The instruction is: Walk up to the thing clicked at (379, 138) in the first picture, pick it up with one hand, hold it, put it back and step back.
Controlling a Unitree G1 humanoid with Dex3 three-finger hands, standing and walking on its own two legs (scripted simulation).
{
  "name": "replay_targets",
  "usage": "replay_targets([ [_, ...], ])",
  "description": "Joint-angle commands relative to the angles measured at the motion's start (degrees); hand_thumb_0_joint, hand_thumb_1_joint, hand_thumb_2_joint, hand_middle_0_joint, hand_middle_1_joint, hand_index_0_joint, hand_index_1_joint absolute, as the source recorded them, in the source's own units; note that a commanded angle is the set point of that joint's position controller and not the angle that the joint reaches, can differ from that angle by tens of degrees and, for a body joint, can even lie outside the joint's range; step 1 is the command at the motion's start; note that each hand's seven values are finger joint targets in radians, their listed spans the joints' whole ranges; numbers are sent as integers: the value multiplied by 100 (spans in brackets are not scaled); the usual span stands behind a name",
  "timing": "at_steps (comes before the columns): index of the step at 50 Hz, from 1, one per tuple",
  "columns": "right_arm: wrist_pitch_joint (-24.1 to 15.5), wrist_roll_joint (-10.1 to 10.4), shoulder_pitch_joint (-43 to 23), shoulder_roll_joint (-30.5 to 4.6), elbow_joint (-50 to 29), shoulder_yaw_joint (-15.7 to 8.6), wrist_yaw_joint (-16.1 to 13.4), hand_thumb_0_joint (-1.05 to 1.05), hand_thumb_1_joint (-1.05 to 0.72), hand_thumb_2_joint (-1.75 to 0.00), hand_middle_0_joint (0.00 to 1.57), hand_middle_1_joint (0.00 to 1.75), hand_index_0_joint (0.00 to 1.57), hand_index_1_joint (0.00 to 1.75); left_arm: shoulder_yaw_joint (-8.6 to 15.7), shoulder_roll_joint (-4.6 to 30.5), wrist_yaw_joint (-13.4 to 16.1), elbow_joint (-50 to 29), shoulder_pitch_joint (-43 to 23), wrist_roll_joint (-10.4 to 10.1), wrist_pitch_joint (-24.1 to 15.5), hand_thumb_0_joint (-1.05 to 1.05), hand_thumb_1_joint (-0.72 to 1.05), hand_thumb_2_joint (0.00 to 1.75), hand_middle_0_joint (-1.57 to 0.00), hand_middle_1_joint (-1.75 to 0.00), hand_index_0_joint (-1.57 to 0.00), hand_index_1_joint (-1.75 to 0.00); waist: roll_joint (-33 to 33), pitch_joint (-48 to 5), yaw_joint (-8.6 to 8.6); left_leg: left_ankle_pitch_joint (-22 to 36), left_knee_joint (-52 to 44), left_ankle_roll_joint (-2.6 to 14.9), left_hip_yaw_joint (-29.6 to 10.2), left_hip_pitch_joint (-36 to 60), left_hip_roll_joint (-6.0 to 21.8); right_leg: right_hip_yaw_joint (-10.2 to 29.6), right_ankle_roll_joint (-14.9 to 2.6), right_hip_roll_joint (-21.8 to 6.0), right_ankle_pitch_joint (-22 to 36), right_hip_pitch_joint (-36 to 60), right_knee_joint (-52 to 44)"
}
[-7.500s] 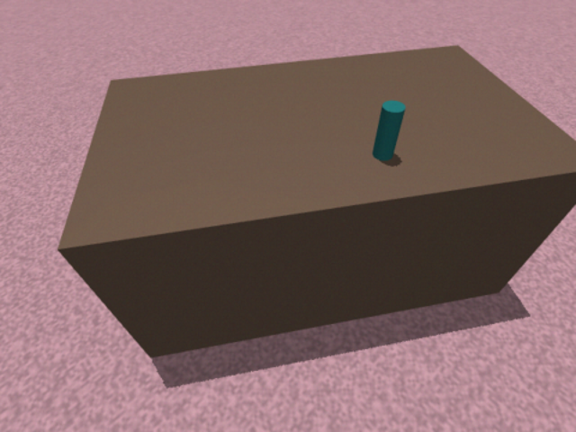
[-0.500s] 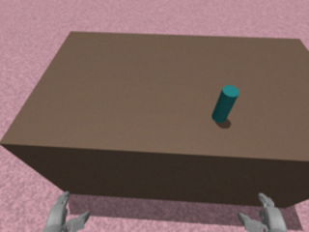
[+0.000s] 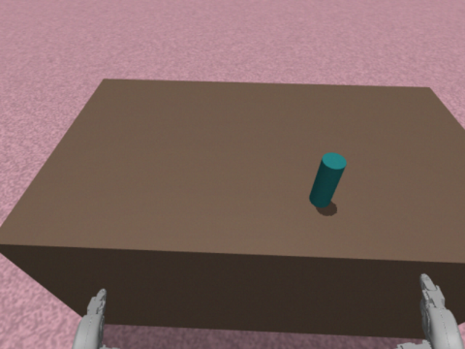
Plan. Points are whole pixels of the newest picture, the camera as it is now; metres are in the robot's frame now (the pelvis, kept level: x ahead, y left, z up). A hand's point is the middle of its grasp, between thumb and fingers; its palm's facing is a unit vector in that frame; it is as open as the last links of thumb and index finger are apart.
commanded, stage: rise first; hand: right
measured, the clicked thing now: (326, 181) +0.52 -0.21 -0.05
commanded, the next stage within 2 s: go down in 0.80 s
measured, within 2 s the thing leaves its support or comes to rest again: neither
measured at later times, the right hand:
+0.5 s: hand (414, 327) +0.17 -0.26 +0.00, palm faces +0.29 +0.89 -0.35, open 17.5 cm
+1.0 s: hand (430, 335) +0.16 -0.27 +0.02, palm faces +0.32 +0.87 -0.37, open 17.4 cm
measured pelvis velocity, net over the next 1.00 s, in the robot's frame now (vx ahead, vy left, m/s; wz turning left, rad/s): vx -0.02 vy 0.00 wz -0.01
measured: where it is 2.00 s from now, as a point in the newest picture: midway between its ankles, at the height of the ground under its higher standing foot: outside the picture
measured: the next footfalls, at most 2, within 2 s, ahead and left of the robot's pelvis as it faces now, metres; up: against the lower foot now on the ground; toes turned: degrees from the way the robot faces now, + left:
none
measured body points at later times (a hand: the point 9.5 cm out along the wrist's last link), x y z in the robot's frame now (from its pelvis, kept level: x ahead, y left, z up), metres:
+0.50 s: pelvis -0.01 +0.00 +0.00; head -0.01 +0.01 +0.45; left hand +0.15 +0.27 -0.08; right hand +0.15 -0.31 +0.02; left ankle -0.01 +0.13 -0.74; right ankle -0.01 -0.13 -0.74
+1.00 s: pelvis -0.02 +0.00 +0.00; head -0.02 +0.02 +0.45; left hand +0.14 +0.27 -0.09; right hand +0.13 -0.31 +0.04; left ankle -0.01 +0.13 -0.74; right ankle -0.01 -0.13 -0.74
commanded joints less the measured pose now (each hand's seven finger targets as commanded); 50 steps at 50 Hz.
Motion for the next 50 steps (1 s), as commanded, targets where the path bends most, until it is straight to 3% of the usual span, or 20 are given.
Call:
replay_targets([
  [1, -276, 33, -212, -964, -1266, -509, -43, 0, 59, -4, 4, 6, 5, 6, 448, 798, -14, -447, -193, -4, -220, 0, -54, 5, -5, -5, -5, -5, -236, -226, 5, 1215, -310, 108, 305, 56, -130, -249, -95, 78, 1355, 47, -348],
  [7, -355, 14, -180, -1026, -1730, -630, -1, 0, 57, -4, 4, 6, 5, 6, 298, 658, -80, -538, -587, 17, -250, 0, -55, 5, -5, -5, -5, -6, -111, -482, -75, 1495, -265, 102, 296, 284, -130, -230, -83, 60, 1667, 201, -280],
  [10, -393, 23, -280, -1129, -1880, -720, -42, 0, 56, -5, 4, 6, 5, 6, 692, 1150, 3, -631, -788, 57, -272, 0, -56, 7, -6, -6, -5, -6, -21, -567, -30, 1278, -295, 92, 296, 304, -126, -200, -98, 70, 1434, 248, -312],
  [13, -441, 16, -5, -1067, -1991, -748, -43, 0, 57, -5, 4, 6, 5, 6, 654, 1036, 18, -799, -605, 66, -297, 0, -56, 7, -5, -6, -5, -6, 63, -568, -62, 1197, -332, 88, 302, 350, -115, -220, -127, 97, 1346, 294, -329],
  [15, -479, 1, 121, -978, -2048, -680, -10, 0, 56, -5, 4, 6, 5, 6, 345, 605, -40, -607, -395, 56, -271, 0, -56, 7, -5, -6, -5, -7, -20, -405, -153, 1195, -341, 100, 318, 304, -103, -228, -118, 111, 1389, 220, -332],
  [17, -504, 10, 112, -975, -2086, -688, -6, 0, 58, -4, 4, 6, 5, 6, 541, 845, -28, -858, -452, 47, -297, 0, -56, 7, -5, -6, -5, -6, 141, -431, -57, 1146, -355, 96, 327, 305, -125, -227, -121, 82, 1328, 237, -363],
  [20, -540, 17, 118, -1016, -2195, -776, 41, 0, 58, -4, 4, 6, 5, 6, 369, 545, -95, -412, -247, 25, -265, 0, -56, 7, -5, -6, -5, -6, -203, -189, -135, 1030, -376, 113, 305, 206, -101, -245, -104, 108, 1214, 127, -386],
  [22, -560, 29, -76, -1120, -2352, -848, 40, 0, 56, -5, 4, 6, 5, 6, 608, 831, -73, -479, -482, 33, -298, 0, -56, 7, -5, -6, -5, -6, -244, -212, -59, 963, -394, 101, 285, 149, -90, -247, -111, 125, 1099, 131, -398],
  [26, -647, 30, 65, -1083, -2492, -882, 53, 0, 57, -4, 4, 6, 5, 6, 380, 593, -122, -552, -497, 34, -338, 0, -56, 7, -5, -6, -5, -6, -263, -236, -133, 860, -401, 124, 310, 224, -111, -227, -108, 107, 1027, 87, -431],
  [28, -662, 33, 42, -1156, -2456, -965, 28, 0, 57, -5, 4, 6, 5, 6, 715, 973, -57, -725, -602, 56, -379, 0, -57, 7, -5, -6, -5, -6, -30, -389, -44, 985, -390, 112, 319, 280, -121, -210, -122, 79, 1148, 202, -403],
  [31, -702, 25, 65, -1116, -2486, -958, 44, 0, 56, -5, 5, 6, 5, 6, 446, 634, -101, -418, -625, 51, -380, 0, -57, 8, -5, -6, -5, -7, -195, -191, -169, 854, -404, 114, 313, 210, -95, -218, -122, 116, 1031, 110, -401],
  [33, -721, 17, -77, -1137, -2508, -966, 34, 0, 55, -5, 5, 6, 5, 6, 686, 890, -50, -550, -660, 66, -409, 0, -57, 8, -5, -6, -5, -7, -37, -284, -37, 791, -433, 103, 309, 167, -108, -224, -139, 97, 943, 174, -417],
  [36, -759, -4, 70, -1099, -2464, -945, 59, 0, 56, -5, 4, 6, 5, 6, 447, 636, -80, -673, -585, 60, -430, 0, -56, 8, -5, -6, -5, -7, 64, -320, -79, 737, -474, 97, 304, 191, -91, -239, -155, 138, 905, 211, -415],
  [41, -813, 19, 136, -1219, -2338, -1152, 60, 0, 57, -5, 4, 6, 5, 6, 701, 912, -74, -729, -539, 68, -461, 0, -56, 7, -5, -6, -5, -6, 195, -296, -87, 524, -514, 94, 315, 189, -93, -230, -166, 142, 718, 152, -452],
  [44, -870, 22, 210, -1181, -2211, -1119, 84, 0, 56, -5, 4, 6, 5, 6, 468, 573, -126, -389, -500, 33, -436, 0, -56, 8, -5, -6, -5, -7, -63, -54, -186, 489, -516, 109, 286, 82, -63, -255, -150, 172, 708, 31, -449],
  [45, -862, 34, 266, -1113, -2081, -1056, 93, 0, 49, -7, 4, 6, 4, 6, 587, 684, -120, -413, -517, 30, -442, 0, -50, 0, -6, -6, -7, -4, 61, -68, -97, 579, -508, 100, 302, 78, -72, -253, -162, 151, 788, 57, -432],
  [46, -1042, 27, 213, -547, -2671, -880, 161, 0, 51, -6, 5, 6, 5, 6, 514, 698, -202, -400, -879, 197, -481, 0, -58, 8, -6, -6, -5, -7, 17, -284, -23, 608, -335, 90, 274, -90, -137, -165, -158, 137, 716, -65, -296],
  [47, -934, 16, 31, -1534, -2203, -1435, 65, 0, 49, -7, 3, 6, 4, 6, 758, 867, -114, -387, -502, 30, -477, 0, -50, 0, -6, -6, -7, -4, -124, -307, -125, 654, -454, 113, 300, 183, -67, -241, -148, 152, 825, 107, -419],
  [48, -1094, -7, -26, -786, -2811, -1037, 141, 0, 56, -4, 4, 6, 5, 6, 512, 738, -196, -366, -987, 206, -482, 0, -54, 4, -5, -5, -5, -5, -169, -316, -71, 567, -331, 110, 257, -82, -128, -165, -137, 149, 675, -60, -316],
  [50, -1246, -12, -437, -1190, -2651, -1406, 143, 0, 55, -4, 4, 6, 5, 6, 578, 813, -168, -515, -1076, 192, -524, 0, -54, 4, -5, -5, -5, -5, -64, -419, 5, 403, -322, 100, 238, -100, -136, -128, -169, 133, 463, -84, -286],
])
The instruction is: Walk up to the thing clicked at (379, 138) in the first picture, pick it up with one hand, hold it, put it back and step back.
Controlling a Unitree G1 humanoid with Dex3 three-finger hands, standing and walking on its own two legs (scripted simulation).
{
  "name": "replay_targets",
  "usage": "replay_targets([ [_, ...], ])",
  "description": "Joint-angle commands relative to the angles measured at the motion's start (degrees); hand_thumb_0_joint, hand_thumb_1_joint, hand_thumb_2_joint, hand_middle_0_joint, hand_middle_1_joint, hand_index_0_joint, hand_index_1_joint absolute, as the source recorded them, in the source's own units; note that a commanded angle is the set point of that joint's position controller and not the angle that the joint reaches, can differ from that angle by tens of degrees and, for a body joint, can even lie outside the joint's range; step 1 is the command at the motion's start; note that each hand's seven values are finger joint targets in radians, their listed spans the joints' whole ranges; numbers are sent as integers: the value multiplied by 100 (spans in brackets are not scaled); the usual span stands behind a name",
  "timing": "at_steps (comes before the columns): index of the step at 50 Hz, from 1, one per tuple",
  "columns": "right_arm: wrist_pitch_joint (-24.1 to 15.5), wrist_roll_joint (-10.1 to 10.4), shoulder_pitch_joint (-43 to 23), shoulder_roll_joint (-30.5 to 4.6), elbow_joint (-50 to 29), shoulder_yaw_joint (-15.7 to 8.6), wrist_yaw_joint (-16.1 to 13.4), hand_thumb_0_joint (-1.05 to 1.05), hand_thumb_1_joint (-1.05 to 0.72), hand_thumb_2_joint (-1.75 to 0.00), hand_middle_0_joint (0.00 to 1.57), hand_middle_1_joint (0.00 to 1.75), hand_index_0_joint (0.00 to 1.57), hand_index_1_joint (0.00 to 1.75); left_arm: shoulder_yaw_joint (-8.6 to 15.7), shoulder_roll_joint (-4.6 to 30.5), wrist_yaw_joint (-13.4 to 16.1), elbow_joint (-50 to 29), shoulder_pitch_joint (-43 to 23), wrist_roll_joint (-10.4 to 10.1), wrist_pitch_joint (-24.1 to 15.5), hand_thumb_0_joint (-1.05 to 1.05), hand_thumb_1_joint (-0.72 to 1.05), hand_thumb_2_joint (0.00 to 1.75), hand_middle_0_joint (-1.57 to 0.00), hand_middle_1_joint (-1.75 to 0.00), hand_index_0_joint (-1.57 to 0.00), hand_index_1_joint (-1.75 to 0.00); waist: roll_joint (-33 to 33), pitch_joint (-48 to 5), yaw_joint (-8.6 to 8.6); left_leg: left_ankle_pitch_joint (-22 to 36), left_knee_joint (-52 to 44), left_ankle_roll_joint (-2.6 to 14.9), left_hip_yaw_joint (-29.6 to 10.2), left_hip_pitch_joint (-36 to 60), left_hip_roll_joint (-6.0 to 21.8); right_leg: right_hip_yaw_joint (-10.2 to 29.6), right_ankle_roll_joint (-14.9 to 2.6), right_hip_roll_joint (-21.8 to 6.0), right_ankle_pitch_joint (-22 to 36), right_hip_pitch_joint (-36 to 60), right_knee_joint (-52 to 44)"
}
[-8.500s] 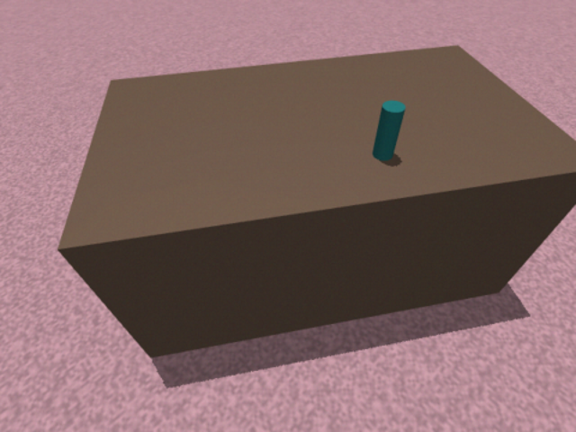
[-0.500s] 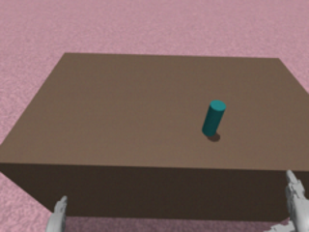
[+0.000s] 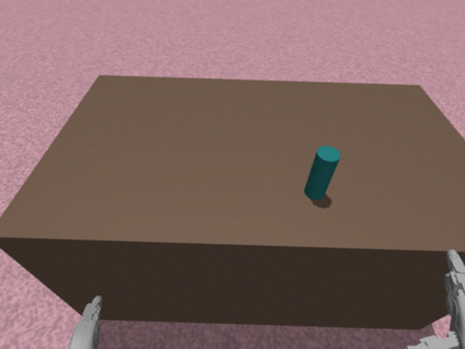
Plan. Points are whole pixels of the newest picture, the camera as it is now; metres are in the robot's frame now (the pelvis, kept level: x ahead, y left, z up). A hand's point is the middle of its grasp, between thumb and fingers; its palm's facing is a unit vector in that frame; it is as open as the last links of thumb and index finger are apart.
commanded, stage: go down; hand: right
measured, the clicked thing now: (320, 174) +0.54 -0.21 -0.05
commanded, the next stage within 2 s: none
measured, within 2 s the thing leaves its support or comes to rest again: neither
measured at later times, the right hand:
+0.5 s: hand (428, 229) +0.31 -0.33 +0.05, palm faces +0.18 +0.98 -0.05, open 17.6 cm
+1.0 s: hand (437, 216) +0.34 -0.36 +0.05, palm faces +0.16 +0.99 +0.01, open 17.4 cm
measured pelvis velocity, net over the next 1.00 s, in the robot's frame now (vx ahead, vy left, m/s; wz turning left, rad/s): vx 0.00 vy -0.02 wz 0.01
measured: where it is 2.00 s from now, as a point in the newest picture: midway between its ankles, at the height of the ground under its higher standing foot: outside the picture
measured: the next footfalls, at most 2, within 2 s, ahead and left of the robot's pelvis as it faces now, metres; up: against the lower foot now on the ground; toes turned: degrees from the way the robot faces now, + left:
none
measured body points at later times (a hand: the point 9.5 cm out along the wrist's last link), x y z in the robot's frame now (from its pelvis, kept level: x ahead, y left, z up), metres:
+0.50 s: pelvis -0.01 -0.01 -0.02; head +0.01 -0.03 +0.43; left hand +0.13 +0.26 -0.10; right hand +0.30 -0.38 +0.05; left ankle +0.01 +0.13 -0.74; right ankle +0.01 -0.13 -0.74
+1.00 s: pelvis +0.00 -0.02 -0.04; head +0.04 -0.05 +0.41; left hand +0.15 +0.25 -0.09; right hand +0.33 -0.41 +0.05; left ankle +0.01 +0.13 -0.74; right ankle +0.01 -0.13 -0.74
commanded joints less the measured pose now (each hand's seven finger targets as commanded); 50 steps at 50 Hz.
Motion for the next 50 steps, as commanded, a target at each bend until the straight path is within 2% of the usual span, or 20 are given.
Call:
replay_targets([
  [1, -680, 12, -1006, -1110, -1113, -740, -34, 0, 54, -4, 4, 6, 5, 6, 87, 570, 29, -726, -756, 52, -375, 0, -54, 4, -5, -5, -5, -5, -24, -591, 130, 349, -328, 67, 150, -166, -128, -172, -183, 139, 348, -75, -294],
  [3, -801, 94, -1655, -1470, -911, -1028, 25, 0, 55, -5, 4, 6, 5, 6, 348, 951, 136, -1079, -967, 61, -405, 0, -54, 3, -6, -5, -5, -5, 184, -803, 257, 335, -316, 41, 133, -211, -129, -129, -212, 141, 292, -37, -211],
  [4, -815, 129, -1796, -1453, -694, -999, 103, 0, 52, -4, 4, 6, 5, 6, 165, 698, 121, -876, -653, 54, -381, 0, -55, 4, -6, -5, -5, -5, 202, -683, 284, 199, -364, 23, 87, -338, -84, -156, -231, 191, 165, -49, -164],
  [7, -900, 415, -2557, -1865, -157, -1311, 422, 0, 52, -4, 4, 5, 5, 5, 313, 923, 255, -744, -659, 30, -400, 0, -54, 3, -6, -4, -5, -5, 180, -566, 364, -110, -463, -10, -94, -569, 26, -153, -241, 219, -69, -185, -38],
  [10, -931, 694, -3131, -1966, 548, -1288, 961, 0, 58, -4, 4, 6, 5, 6, -47, 587, 255, -280, -542, -29, -436, 0, -54, 3, -5, -4, -5, -5, -145, -538, 332, -361, -276, -14, -177, -813, 58, -77, -227, 192, -326, -526, 69],
  [11, -920, 778, -3375, -2181, 791, -1383, 1163, 0, 57, -3, 4, 5, 5, 5, -9, 676, 277, -399, -642, -74, -467, 0, -54, 3, -5, -4, -5, -4, -155, -718, 350, -210, -147, -10, -162, -838, 42, -66, -233, 181, -253, -577, 158],
  [13, -899, 949, -3811, -2276, 1391, -1371, 1580, 0, 59, -2, 4, 5, 5, 5, -285, 541, 314, -630, -701, -117, -522, 0, -54, 2, -5, -5, -5, -4, -63, -1011, 432, 142, 103, 2, -75, -837, -26, -29, -239, 135, -34, -651, 291],
  [18, -933, 1351, -4685, -2924, 2350, -1739, 2367, 0, 57, -2, 4, 5, 5, 5, -318, 845, 471, -824, -619, -126, -607, 0, -54, 2, -5, -5, -6, -5, -183, -1566, 372, 356, 452, 29, -16, -908, -42, 39, -195, 100, 199, -780, 546],
  [19, -954, 1414, -4773, -3084, 2572, -1823, 2472, 0, 58, -2, 4, 5, 5, 5, -169, 1028, 510, -897, -683, -142, -623, 0, -53, 2, -5, -5, -6, -5, -122, -1564, 351, 282, 497, 39, 5, -962, -58, 52, -186, 86, 157, -858, 569],
  [22, -1063, 1537, -5010, -3385, 3205, -1963, 2753, 0, 60, -3, 4, 5, 5, 5, -322, 968, 508, -784, -675, -135, -667, 0, -54, 3, -5, -5, -6, -5, -244, -1482, 238, 58, 735, 102, 58, -1248, -109, 79, -156, 54, 34, -1326, 745],
  [24, -1161, 1602, -5256, -3559, 3396, -2046, 2922, 0, 61, -4, 3, 6, 4, 6, -327, 961, 516, -983, -685, -120, -715, 0, -54, 3, -5, -5, -6, -5, -276, -1680, 259, -19, 870, 117, 54, -1387, -126, 77, -161, 40, -20, -1445, 941],
  [27, -1309, 1693, -5799, -3830, 3170, -2162, 3166, 0, 61, -5, 2, 6, 4, 6, -629, 687, 516, -839, -640, -116, -772, 0, -55, 4, -6, -6, -6, -5, -738, -2220, 171, 83, 1194, 141, 29, -1549, -150, 98, -121, -4, 345, -1382, 1233],
  [32, -1254, 1754, -5747, -3849, 3697, -2139, 3417, 0, 53, -5, 4, 5, 4, 5, -534, 1077, 651, -1090, -365, -72, -820, 0, -55, 5, -6, -6, -6, -6, -712, -2731, 311, 296, 1307, 146, 98, -1773, -248, 194, -66, -100, 1256, -1014, 1439],
  [37, -1157, 1707, -6010, -3992, 3424, -2137, 3394, 0, 49, -4, 5, 5, 5, 5, -359, 1338, 688, -1508, -355, -72, -867, 0, -55, 4, -6, -6, -6, -6, -612, -2677, 415, 265, 1271, 150, 132, -1812, -267, 185, -84, -94, 1054, -1064, 1426],
  [39, -1105, 1660, -5873, -3765, 3612, -1975, 3385, 0, 52, -4, 5, 5, 5, 5, -692, 801, 627, -815, 245, -70, -811, 0, -56, 5, -6, -6, -6, -6, -800, -2144, 418, 222, 1282, 152, 124, -1999, -267, 148, -70, -71, 936, -1280, 1408],
  [40, -1108, 1668, -5940, -3690, 3483, -1956, 3377, 0, 50, -4, 5, 5, 5, 5, -592, 885, 623, -1112, 183, -78, -840, 0, -55, 5, -6, -6, -6, -6, -702, -2201, 494, 241, 1279, 141, 130, -2040, -267, 154, -78, -84, 926, -1206, 1435],
  [42, -1118, 1628, -6119, -4149, 3215, -2180, 3300, 0, 51, -4, 5, 5, 5, 5, -289, 1328, 660, -1556, -47, -62, -889, 0, -55, 5, -6, -6, -5, -6, -558, -2313, 516, 347, 1275, 126, 103, -1929, -243, 120, -114, -61, 804, -1286, 1470],
  [45, -1072, 1589, -6220, -3858, 3384, -1982, 3347, 0, 53, -4, 5, 5, 5, 5, -620, 858, 587, -1278, 251, -64, -869, 0, -55, 5, -5, -6, -5, -6, -756, -2076, 568, 297, 1350, 121, 84, -2095, -235, 106, -117, -39, 625, -1392, 1494],
  [46, -1113, 1625, -6445, -4103, 3204, -2174, 3325, 0, 51, -4, 5, 5, 5, 5, -498, 1015, 600, -1606, -44, -66, -917, 0, -55, 5, -5, -6, -5, -6, -697, -2267, 552, 427, 1367, 114, 62, -2006, -208, 101, -128, -26, 670, -1424, 1587],
  [50, -1004, 1584, -6498, -4233, 3590, -2162, 3408, 0, 53, -4, 5, 5, 5, 5, -499, 1023, 616, -1327, 145, -38, -920, 0, -55, 5, -5, -5, -5, -6, -785, -2297, 614, 442, 1502, 100, 32, -2141, -177, 99, -163, -6, 528, -1591, 1691],
])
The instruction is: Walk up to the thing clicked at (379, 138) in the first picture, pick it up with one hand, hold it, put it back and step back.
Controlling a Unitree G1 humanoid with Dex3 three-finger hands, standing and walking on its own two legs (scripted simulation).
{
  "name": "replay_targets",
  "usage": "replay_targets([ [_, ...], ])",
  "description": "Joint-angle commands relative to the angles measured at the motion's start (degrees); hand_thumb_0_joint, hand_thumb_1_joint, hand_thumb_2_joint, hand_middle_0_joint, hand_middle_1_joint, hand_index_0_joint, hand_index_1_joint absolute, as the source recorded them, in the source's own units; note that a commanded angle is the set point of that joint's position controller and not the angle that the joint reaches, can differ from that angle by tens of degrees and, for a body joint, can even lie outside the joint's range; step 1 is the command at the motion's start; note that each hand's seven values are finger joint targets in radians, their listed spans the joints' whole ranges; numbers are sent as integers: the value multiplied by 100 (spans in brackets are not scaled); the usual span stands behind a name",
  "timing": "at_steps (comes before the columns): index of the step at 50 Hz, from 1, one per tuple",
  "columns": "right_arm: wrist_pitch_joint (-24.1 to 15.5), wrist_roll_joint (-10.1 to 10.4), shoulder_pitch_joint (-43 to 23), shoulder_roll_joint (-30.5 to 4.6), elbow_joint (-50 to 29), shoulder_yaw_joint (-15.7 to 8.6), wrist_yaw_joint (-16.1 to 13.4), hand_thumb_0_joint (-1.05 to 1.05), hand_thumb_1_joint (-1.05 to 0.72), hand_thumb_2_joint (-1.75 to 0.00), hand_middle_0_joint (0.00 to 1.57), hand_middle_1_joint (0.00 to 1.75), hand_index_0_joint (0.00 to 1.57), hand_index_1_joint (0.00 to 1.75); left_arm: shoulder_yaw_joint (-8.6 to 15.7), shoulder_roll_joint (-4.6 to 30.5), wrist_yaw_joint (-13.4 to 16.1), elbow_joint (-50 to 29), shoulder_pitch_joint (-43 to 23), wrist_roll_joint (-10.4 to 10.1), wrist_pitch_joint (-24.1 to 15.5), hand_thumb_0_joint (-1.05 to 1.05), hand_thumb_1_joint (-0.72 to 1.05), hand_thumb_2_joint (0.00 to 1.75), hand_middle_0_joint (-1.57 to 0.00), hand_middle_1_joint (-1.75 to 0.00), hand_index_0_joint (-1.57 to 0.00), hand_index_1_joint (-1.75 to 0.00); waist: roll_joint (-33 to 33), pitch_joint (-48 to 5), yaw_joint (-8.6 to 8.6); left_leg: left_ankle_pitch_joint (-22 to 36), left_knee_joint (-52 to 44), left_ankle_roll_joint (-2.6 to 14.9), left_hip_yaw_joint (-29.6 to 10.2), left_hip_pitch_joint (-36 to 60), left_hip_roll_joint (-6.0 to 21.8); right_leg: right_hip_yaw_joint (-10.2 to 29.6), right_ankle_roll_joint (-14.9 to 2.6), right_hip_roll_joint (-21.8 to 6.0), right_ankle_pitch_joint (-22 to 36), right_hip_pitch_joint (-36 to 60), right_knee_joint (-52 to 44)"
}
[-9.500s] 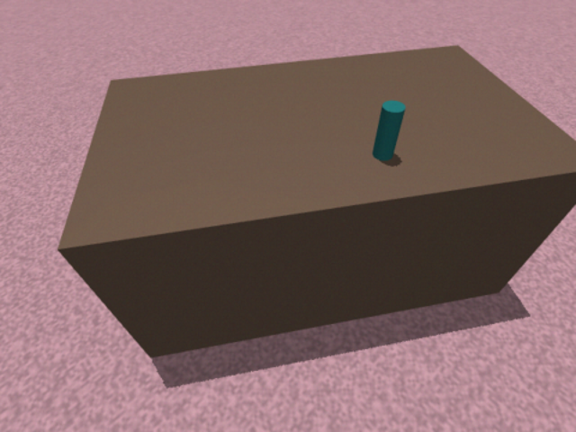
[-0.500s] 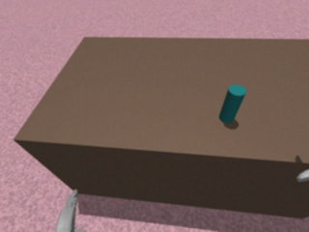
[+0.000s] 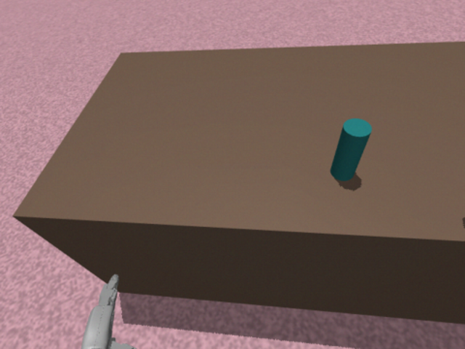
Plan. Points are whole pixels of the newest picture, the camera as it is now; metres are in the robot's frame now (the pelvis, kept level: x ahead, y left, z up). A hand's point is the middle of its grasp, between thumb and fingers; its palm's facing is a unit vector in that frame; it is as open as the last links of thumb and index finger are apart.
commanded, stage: go down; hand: right
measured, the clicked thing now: (349, 151) +0.54 -0.20 -0.02
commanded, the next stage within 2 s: approach in 1.92 s
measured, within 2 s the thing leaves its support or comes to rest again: neither
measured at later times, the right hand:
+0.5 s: hand out of the picture +0.39 -0.37 +0.09, palm faces +0.16 +0.99 +0.02, open 17.5 cm
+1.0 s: hand out of the picture +0.42 -0.38 +0.09, palm faces +0.17 +0.99 +0.02, open 17.5 cm
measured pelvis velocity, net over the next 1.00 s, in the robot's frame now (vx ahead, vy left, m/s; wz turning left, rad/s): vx -0.01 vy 0.00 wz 0.02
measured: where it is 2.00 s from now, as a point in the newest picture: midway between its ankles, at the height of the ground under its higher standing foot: outside the picture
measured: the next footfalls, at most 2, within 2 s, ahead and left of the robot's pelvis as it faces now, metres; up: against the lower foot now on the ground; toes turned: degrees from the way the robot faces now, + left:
none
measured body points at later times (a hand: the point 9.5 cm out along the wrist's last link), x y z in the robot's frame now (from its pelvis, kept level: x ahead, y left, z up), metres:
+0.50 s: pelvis +0.00 +0.00 -0.02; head +0.08 -0.05 +0.43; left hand +0.14 +0.26 -0.06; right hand +0.38 -0.42 +0.09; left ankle +0.01 +0.14 -0.71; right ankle +0.01 -0.12 -0.71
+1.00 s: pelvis -0.01 +0.00 -0.02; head +0.09 -0.05 +0.41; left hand +0.14 +0.26 -0.06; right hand +0.40 -0.43 +0.09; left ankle +0.01 +0.14 -0.71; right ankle +0.01 -0.12 -0.71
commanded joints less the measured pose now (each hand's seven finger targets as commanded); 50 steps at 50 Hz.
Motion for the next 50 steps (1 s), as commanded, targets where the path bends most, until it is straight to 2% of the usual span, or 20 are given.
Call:
replay_targets([
  [1, -330, 118, -2220, -2291, -1119, -416, 64, 0, 53, -4, 5, 5, 5, 5, 337, 900, 86, -888, -246, 18, -348, 0, -55, 5, -5, -5, -5, -6, -1162, -1609, 69, 1180, -316, 205, -13, 177, -84, 16, -66, 60, 1547, 1036, -557],
  [5, -256, 68, -2338, -2638, -833, -557, 122, 0, 53, -3, 6, 5, 5, 5, 521, 1123, 112, -1054, -116, 24, -357, 0, -54, 5, -5, -5, -5, -5, -1123, -1914, 118, 1240, -222, 195, -5, 203, -90, 36, -81, 73, 1568, 1031, -454],
  [8, -200, 37, -2430, -2755, -508, -607, 177, 0, 53, -3, 6, 4, 5, 4, 307, 972, 93, -1163, -49, 30, -333, 0, -55, 6, -5, -5, -5, -6, -1056, -1962, 68, 1322, -134, 200, 35, 179, -131, 69, -73, 59, 1894, 929, -344],
  [11, -142, -28, -2459, -2894, -204, -625, 207, 0, 53, -3, 6, 4, 5, 4, 586, 1245, 92, -1162, 41, 36, -320, 0, -55, 6, -5, -5, -5, -6, -1049, -1907, 159, 1165, -114, 216, 6, 13, -131, 67, -93, 57, 1628, 851, -319],
  [16, -174, -115, -2842, -3096, -171, -671, 219, 0, 56, -3, 6, 5, 5, 4, 133, 833, 13, -1376, -252, 46, -341, 0, -55, 5, -5, -5, -5, -5, -1089, -1822, 56, 950, -36, 237, -16, -107, -147, 45, -110, 63, 1225, 445, -260],
  [17, -159, -175, -2793, -3130, -11, -659, 217, 0, 56, -4, 5, 5, 5, 5, 300, 951, 22, -1253, -80, 58, -332, 0, -55, 6, -5, -5, -5, -5, -1212, -1935, 128, 989, -19, 243, -51, -107, -132, 27, -107, 77, 1246, 498, -223],
  [19, -168, -182, -2950, -3305, -117, -718, 244, 0, 54, -3, 6, 5, 5, 5, 375, 1200, 52, -1782, -260, 65, -360, 0, -55, 6, -5, -5, -5, -6, -1126, -2322, 197, 1063, 6, 240, 10, -81, -176, 88, -81, 36, 1506, 771, -196],
  [21, -169, -161, -3024, -3328, -168, -716, 260, 0, 52, -3, 6, 4, 5, 4, 346, 1159, 57, -1476, -29, 77, -323, 0, -55, 6, -5, -5, -5, -6, -1379, -2250, 136, 1066, 36, 245, 18, -155, -179, 82, -65, 47, 1633, 830, -170],
  [22, -175, -160, -3164, -3411, -195, -742, 258, 0, 54, -3, 6, 5, 5, 5, 511, 1298, 65, -1402, 7, 74, -310, 0, -55, 6, -5, -5, -5, -6, -1423, -2298, 155, 1007, 81, 251, 45, -313, -204, 126, -48, 7, 1802, 927, -149],
  [28, -146, -277, -3379, -3319, -41, -609, 268, 0, 52, -3, 6, 4, 6, 4, 298, 1100, 30, -1678, 36, 104, -312, 0, -56, 6, -5, -5, -4, -5, -1454, -2356, 249, 1175, 155, 277, 102, -558, -251, 193, 29, -94, 2519, 1116, 15],
  [30, -74, -309, -3078, -3297, 331, -633, 277, 0, 51, -4, 6, 5, 6, 4, 177, 931, -11, -1261, 391, 114, -254, 0, -56, 6, -5, -5, -5, -6, -1472, -2130, 246, 1254, 134, 267, 80, -533, -225, 133, -27, -35, 2466, 921, 74],
  [31, -77, -315, -3149, -3319, 193, -615, 284, 0, 53, -4, 6, 5, 6, 5, 361, 1120, -12, -1431, 296, 109, -261, 0, -56, 6, -5, -5, -5, -5, -1430, -2224, 282, 1198, 151, 275, 85, -524, -230, 147, -35, -26, 2325, 872, 40],
  [34, -52, -360, -3426, -3467, 106, -616, 268, 0, 52, -4, 6, 5, 6, 5, 410, 1225, -11, -1732, 167, 128, -272, 0, -56, 6, -5, -5, -5, -5, -1516, -2239, 286, 1123, 154, 294, 111, -633, -260, 172, 17, -77, 2332, 985, 13],
  [35, -21, -383, -3291, -3521, 357, -666, 264, 0, 53, -4, 6, 5, 5, 5, 458, 1183, -43, -1228, 624, 133, -209, 0, -56, 6, -5, -5, -5, -5, -1622, -2038, 280, 1065, 160, 295, 104, -660, -247, 152, 7, -53, 2248, 870, 13],
  [36, -43, -351, -3404, -3427, 221, -636, 272, 0, 53, -4, 6, 4, 6, 4, 346, 1160, -56, -1718, 232, 114, -251, 0, -55, 6, -5, -5, -5, -5, -1393, -2196, 299, 1113, 173, 284, 124, -634, -260, 191, 6, -70, 2332, 896, 40],
  [38, -52, -397, -3547, -3671, 160, -772, 221, 0, 52, -4, 6, 5, 6, 5, 537, 1311, -42, -1800, 291, 130, -260, 0, -55, 6, -5, -5, -5, -5, -1557, -2435, 304, 1189, 195, 298, 93, -562, -238, 154, 0, -65, 2335, 983, 80],
  [40, -27, -417, -3593, -3614, 210, -745, 217, 0, 56, -4, 5, 5, 5, 5, 394, 1140, -79, -1572, 543, 137, -212, 0, -55, 6, -5, -5, -5, -5, -1540, -2295, 285, 1070, 207, 300, 96, -626, -234, 153, -18, -46, 2083, 815, 83],
  [42, -92, -396, -3797, -3564, 137, -674, 231, 0, 54, -3, 7, 4, 6, 4, 211, 1017, -99, -2086, -45, 114, -286, 0, -55, 6, -5, -5, -4, -5, -1395, -2270, 299, 1077, 206, 298, 103, -591, -240, 145, -41, -47, 1912, 652, 107],
  [46, -42, -540, -3697, -3846, 469, -746, 226, 0, 54, -4, 6, 5, 5, 5, 363, 1131, -78, -1848, 401, 139, -238, 0, -55, 5, -5, -5, -5, -5, -1541, -2267, 353, 969, 224, 296, 50, -578, -199, 91, -67, 16, 1435, 509, 98],
  [50, 17, -539, -3954, -3984, 380, -795, 231, 0, 54, -4, 6, 5, 5, 5, 466, 1289, -61, -2060, 147, 154, -241, 0, -55, 6, -5, -5, -5, -5, -1575, -2565, 355, 1217, 319, 299, 71, -583, -214, 131, -69, -5, 1928, 648, 240],
])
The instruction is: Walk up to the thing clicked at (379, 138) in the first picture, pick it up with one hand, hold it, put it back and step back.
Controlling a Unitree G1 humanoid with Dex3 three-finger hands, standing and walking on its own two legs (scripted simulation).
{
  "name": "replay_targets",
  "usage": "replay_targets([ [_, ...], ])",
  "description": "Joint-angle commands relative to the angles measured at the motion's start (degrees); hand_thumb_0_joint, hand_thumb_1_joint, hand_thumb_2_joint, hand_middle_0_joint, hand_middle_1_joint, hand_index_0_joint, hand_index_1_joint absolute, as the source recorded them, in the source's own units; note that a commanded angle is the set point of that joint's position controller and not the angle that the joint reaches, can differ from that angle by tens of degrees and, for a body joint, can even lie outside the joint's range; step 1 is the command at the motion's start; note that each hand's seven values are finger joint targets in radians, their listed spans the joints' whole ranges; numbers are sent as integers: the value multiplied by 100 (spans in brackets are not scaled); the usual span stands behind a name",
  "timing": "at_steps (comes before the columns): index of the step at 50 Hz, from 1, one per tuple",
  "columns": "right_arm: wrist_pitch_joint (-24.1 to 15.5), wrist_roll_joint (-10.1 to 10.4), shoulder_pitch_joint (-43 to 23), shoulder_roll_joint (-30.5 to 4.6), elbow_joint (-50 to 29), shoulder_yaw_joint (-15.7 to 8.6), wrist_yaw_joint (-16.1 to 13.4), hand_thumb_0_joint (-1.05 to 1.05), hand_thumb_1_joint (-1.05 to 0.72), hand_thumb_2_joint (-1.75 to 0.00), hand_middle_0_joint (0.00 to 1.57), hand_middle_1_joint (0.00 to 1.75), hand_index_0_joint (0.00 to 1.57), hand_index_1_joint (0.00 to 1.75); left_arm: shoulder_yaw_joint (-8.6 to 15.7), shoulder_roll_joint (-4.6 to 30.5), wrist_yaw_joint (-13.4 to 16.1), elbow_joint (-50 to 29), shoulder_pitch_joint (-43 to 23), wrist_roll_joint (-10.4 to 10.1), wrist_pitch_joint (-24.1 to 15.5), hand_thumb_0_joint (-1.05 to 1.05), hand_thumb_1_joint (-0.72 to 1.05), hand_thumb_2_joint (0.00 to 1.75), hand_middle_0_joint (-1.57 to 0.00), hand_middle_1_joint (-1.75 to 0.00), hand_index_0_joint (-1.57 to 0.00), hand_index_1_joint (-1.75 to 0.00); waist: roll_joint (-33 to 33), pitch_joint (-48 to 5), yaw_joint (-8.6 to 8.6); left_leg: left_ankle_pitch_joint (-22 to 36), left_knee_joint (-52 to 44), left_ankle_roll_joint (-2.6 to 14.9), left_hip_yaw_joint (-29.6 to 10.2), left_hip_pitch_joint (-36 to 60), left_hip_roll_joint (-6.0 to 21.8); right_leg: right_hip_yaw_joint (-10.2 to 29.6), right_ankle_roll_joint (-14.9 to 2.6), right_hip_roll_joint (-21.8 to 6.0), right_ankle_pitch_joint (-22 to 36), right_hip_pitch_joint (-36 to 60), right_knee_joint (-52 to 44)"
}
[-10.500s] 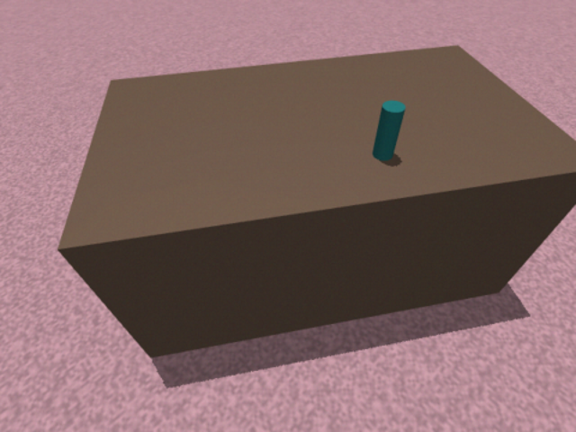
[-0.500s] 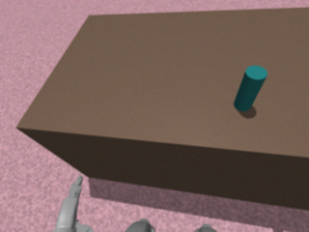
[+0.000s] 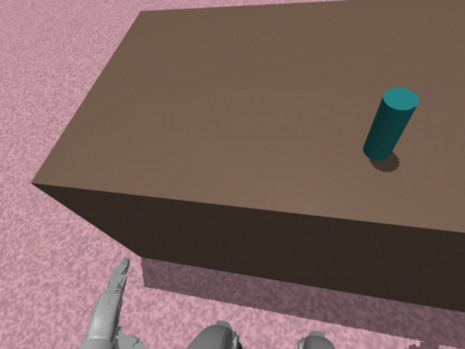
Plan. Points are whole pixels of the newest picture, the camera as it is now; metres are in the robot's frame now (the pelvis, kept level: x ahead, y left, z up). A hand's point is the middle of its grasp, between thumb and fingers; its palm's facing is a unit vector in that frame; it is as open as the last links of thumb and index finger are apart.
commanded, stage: go down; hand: right
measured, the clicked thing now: (387, 127) +0.54 -0.21 +0.01
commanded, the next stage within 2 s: approach in 0.92 s
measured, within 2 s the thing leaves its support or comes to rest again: neither
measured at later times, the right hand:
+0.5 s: hand out of the picture +0.44 -0.39 +0.12, palm faces +0.19 +0.98 +0.02, open 17.5 cm
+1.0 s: hand out of the picture +0.44 -0.40 +0.12, palm faces +0.20 +0.98 +0.01, open 17.5 cm
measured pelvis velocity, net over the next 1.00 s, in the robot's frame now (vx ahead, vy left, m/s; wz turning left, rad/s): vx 0.01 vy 0.00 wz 0.00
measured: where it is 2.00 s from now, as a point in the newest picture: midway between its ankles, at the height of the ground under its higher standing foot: outside the picture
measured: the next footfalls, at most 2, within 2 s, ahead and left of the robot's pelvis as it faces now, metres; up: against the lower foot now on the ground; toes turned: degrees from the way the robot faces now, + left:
none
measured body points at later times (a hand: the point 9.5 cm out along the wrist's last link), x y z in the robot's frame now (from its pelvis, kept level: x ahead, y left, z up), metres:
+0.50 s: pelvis +0.00 +0.00 -0.01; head +0.11 -0.06 +0.43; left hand +0.15 +0.26 -0.03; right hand +0.43 -0.45 +0.12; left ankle +0.02 +0.15 -0.68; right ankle +0.01 -0.11 -0.68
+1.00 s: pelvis +0.01 +0.00 -0.01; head +0.11 -0.06 +0.43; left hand +0.16 +0.26 -0.03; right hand +0.42 -0.45 +0.12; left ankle +0.02 +0.15 -0.68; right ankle +0.01 -0.11 -0.68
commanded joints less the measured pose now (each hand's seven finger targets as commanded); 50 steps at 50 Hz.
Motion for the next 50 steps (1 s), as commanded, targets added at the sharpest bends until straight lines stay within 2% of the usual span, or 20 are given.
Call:
replay_targets([
  [1, -311, 114, -2064, -2380, -1205, -247, -23, 0, 57, -3, 5, 5, 5, 5, 616, 1103, 112, -1004, 6, -14, -314, 0, -55, 6, -5, -5, -5, -5, -1497, -2470, -128, 1428, -390, 305, 24, 712, -91, 50, -61, 94, 2243, 1996, -642],
  [4, -319, 76, -2074, -2383, -1084, -221, -42, 0, 54, -3, 6, 4, 6, 4, 460, 961, 94, -999, 63, -18, -288, 0, -55, 6, -5, -5, -4, -5, -1524, -2287, -140, 1264, -377, 313, 53, 590, -116, 63, -50, 88, 2064, 1882, -667],
  [6, -283, 11, -2044, -2516, -889, -251, -57, 0, 54, -3, 6, 5, 6, 5, 602, 1047, 100, -689, 347, 3, -244, 0, -55, 6, -5, -5, -4, -5, -1618, -2145, -120, 1147, -374, 325, 46, 493, -101, 53, -49, 101, 1861, 1745, -703],
  [7, -292, 46, -2141, -2478, -1053, -200, -44, 0, 55, -3, 6, 4, 6, 4, 645, 1136, 95, -1062, 61, -18, -271, 0, -55, 6, -5, -5, -4, -5, -1538, -2194, -62, 1033, -410, 323, 78, 469, -123, 93, -48, 67, 1717, 1784, -763],
  [9, -252, -17, -2159, -2474, -874, -164, -51, 0, 54, -3, 6, 5, 6, 5, 581, 1049, 90, -1000, 79, -4, -273, 0, -55, 5, -5, -5, -4, -5, -1591, -2133, -101, 999, -406, 317, 29, 536, -95, 25, -68, 107, 1435, 1693, -752],
  [11, -270, -4, -2341, -2437, -983, -119, -35, 0, 55, -3, 6, 5, 6, 5, 470, 930, 67, -1118, -4, -16, -282, 0, -55, 5, -5, -5, -4, -5, -1547, -2217, -79, 1225, -330, 307, 33, 547, -101, 27, -71, 107, 1698, 1661, -664],
  [17, -240, -15, -2563, -2631, -1116, -179, -33, 0, 54, -3, 7, 4, 6, 4, 555, 1085, 65, -1336, 63, -11, -251, 0, -56, 6, -5, -5, -4, -5, -1658, -2489, -39, 1279, -277, 319, 91, 473, -132, 96, -37, 74, 2063, 1873, -600],
  [21, -174, -80, -2394, -2694, -892, -221, -69, 0, 54, -3, 6, 5, 6, 5, 760, 1187, 53, -1081, 287, -5, -195, 0, -56, 6, -5, -4, -4, -5, -1794, -2677, -20, 1412, -247, 322, 86, 432, -126, 116, -21, 57, 2465, 2057, -511],
  [23, -193, -123, -2720, -2688, -1129, -139, -98, 0, 54, -3, 6, 4, 6, 4, 636, 1129, 58, -1406, -37, 5, -219, 0, -56, 6, -5, -4, -4, -5, -1883, -2721, -33, 1451, -215, 342, 91, 346, -138, 123, 12, 12, 2705, 2177, -481],
  [25, -135, -148, -2479, -2573, -849, -84, -98, 0, 53, -3, 6, 4, 6, 4, 519, 961, 11, -969, 279, -6, -144, 0, -56, 6, -5, -4, -4, -5, -1918, -2370, -76, 1336, -225, 351, 123, 206, -167, 151, 39, 3, 2774, 2077, -516],
  [29, -119, -137, -2627, -2557, -971, -55, -101, 0, 53, -4, 6, 5, 6, 5, 688, 1166, -1, -1426, 4, -2, -162, 0, -56, 6, -5, -4, -4, -5, -1816, -2511, -4, 1311, -277, 350, 106, 344, -154, 133, 17, 11, 2436, 1980, -547],
  [31, -77, -126, -2208, -2599, -694, -139, -92, 0, 54, -4, 6, 5, 6, 5, 755, 1186, -4, -1098, 426, -22, -108, 0, -56, 5, -5, -4, -4, -5, -1811, -2352, -43, 1245, -304, 350, 143, 375, -171, 137, 17, 10, 2376, 1998, -628],
  [33, -115, -65, -2433, -2706, -1151, -259, -111, 0, 55, -4, 6, 5, 6, 5, 769, 1258, -26, -1733, 78, -55, -142, 0, -56, 5, -5, -4, -4, -5, -1584, -2739, -51, 1410, -328, 330, 135, 613, -167, 142, -32, 37, 2401, 2052, -581],
  [38, -159, -52, -2275, -2716, -1009, -331, -147, 0, 55, -4, 6, 5, 6, 5, 628, 1053, -44, -1211, 436, -68, -56, 0, -56, 6, -5, -4, -4, -5, -1726, -2475, -99, 1351, -261, 341, 150, 397, -179, 185, 8, -10, 2774, 2059, -577],
  [39, -185, -83, -2457, -2657, -1170, -257, -163, 0, 53, -4, 6, 5, 6, 5, 568, 1037, -52, -1646, -8, -76, -88, 0, -56, 6, -5, -4, -4, -5, -1724, -2547, -121, 1279, -287, 353, 117, 369, -173, 158, 0, -7, 2666, 2096, -575],
  [42, -110, -111, -2074, -2460, -750, -163, -163, 0, 53, -4, 6, 5, 5, 5, 624, 972, -76, -864, 621, -49, -25, 0, -56, 6, -5, -4, -4, -5, -1782, -2025, -67, 1235, -322, 352, 87, 325, -141, 82, -24, 52, 2238, 1802, -620],
  [44, -155, -85, -2556, -2458, -1156, -109, -135, 0, 53, -4, 6, 5, 5, 5, 630, 1064, -92, -1471, -70, -50, -108, 0, -55, 5, -5, -5, -5, -5, -1716, -2391, -17, 1365, -320, 341, 45, 448, -119, 76, -54, 51, 2178, 1817, -548],
  [45, -126, -126, -2527, -2510, -1095, -132, -136, 0, 53, -4, 6, 5, 5, 5, 779, 1187, -57, -1458, -60, -48, -123, 0, -56, 5, -5, -4, -4, -5, -1743, -2557, -4, 1405, -291, 346, 47, 497, -120, 75, -53, 48, 2213, 1915, -548],
  [47, -162, -104, -2614, -2563, -1279, -138, -110, 0, 54, -4, 6, 5, 5, 5, 740, 1197, -54, -1485, 34, -58, -98, 0, -55, 5, -5, -4, -4, -5, -1734, -2658, -16, 1429, -252, 345, 71, 439, -130, 103, -34, 40, 2369, 2036, -525],
  [50, -141, -68, -2038, -2485, -694, -163, -87, 0, 53, -5, 6, 5, 5, 5, 640, 1002, -86, -658, 661, -63, -16, 0, -55, 6, -5, -5, -5, -5, -1819, -2260, -66, 1270, -285, 333, 123, 285, -147, 128, -10, 49, 2442, 2013, -565],
])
